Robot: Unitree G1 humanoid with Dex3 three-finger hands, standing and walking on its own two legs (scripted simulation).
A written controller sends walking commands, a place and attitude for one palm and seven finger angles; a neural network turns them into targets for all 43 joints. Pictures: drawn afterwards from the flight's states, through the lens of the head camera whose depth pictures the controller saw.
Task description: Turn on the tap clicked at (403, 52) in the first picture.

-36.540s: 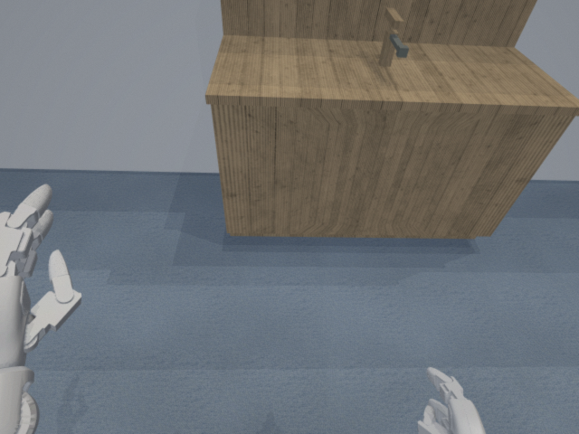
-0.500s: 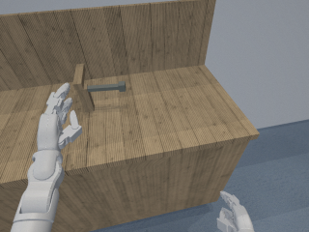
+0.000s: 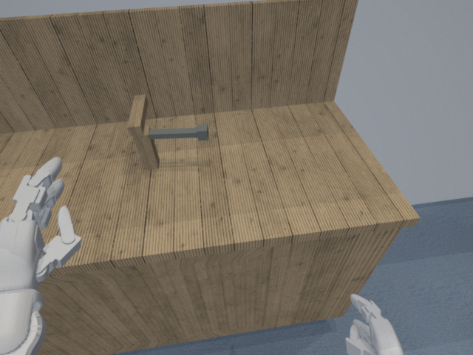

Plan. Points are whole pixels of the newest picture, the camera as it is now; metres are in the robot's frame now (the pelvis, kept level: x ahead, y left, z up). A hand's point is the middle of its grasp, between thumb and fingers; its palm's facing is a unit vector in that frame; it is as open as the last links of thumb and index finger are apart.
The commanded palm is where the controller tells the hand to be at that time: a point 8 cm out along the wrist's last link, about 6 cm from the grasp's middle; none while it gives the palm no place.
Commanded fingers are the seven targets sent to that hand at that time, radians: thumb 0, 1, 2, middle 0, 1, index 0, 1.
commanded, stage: draw the hand back beside the body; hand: left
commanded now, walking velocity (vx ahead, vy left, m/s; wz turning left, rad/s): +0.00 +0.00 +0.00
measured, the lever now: (202, 132) +0.58 +0.17 +0.06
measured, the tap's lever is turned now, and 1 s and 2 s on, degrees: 83 83 83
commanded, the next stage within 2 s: step back with the hand held close in 0.16 s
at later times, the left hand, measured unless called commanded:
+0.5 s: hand (97, 247) +0.20 +0.22 +0.15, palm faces +0.35 -0.83 -0.43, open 7.4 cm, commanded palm +0.14 +0.26 +0.17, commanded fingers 0.00 0.90 0.90 -0.20 -0.30 -0.20 -0.30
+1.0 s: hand (59, 267) +0.17 +0.26 +0.14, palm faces +0.42 -0.78 -0.47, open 7.4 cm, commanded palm +0.11 +0.29 +0.17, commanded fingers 0.00 0.90 0.90 -0.20 -0.30 -0.20 -0.30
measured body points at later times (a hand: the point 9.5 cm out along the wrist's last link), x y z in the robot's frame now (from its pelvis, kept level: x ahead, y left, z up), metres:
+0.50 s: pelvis -0.02 -0.02 +0.00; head -0.01 -0.04 +0.44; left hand +0.17 +0.26 +0.17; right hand +0.15 -0.26 -0.10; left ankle -0.04 +0.09 -0.75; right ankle +0.06 -0.08 -0.75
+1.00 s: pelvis -0.05 +0.02 -0.02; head -0.04 +0.00 +0.43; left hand +0.14 +0.30 +0.16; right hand +0.11 -0.22 -0.11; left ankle -0.04 +0.09 -0.75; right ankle +0.06 -0.08 -0.75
